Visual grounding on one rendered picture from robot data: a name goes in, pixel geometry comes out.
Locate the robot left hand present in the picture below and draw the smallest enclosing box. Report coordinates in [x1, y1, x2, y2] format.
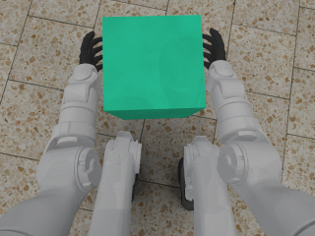
[79, 30, 103, 72]

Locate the carton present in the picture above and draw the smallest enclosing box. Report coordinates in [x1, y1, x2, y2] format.
[102, 15, 207, 120]

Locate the left robot upper arm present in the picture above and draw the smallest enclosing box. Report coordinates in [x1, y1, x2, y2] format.
[0, 146, 102, 236]

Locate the robot left foot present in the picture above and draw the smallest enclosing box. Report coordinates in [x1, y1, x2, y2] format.
[131, 173, 138, 203]

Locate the right robot upper arm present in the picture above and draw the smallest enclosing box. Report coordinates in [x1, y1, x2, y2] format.
[217, 141, 315, 236]

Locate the robot left forearm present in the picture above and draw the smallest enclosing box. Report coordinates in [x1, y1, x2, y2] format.
[36, 63, 102, 187]

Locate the robot right hand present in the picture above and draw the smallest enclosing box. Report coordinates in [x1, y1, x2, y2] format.
[202, 28, 226, 70]

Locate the robot right forearm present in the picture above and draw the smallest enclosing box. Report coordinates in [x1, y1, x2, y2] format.
[205, 60, 283, 170]

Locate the right robot shin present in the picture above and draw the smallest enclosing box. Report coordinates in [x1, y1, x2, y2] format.
[184, 136, 220, 200]

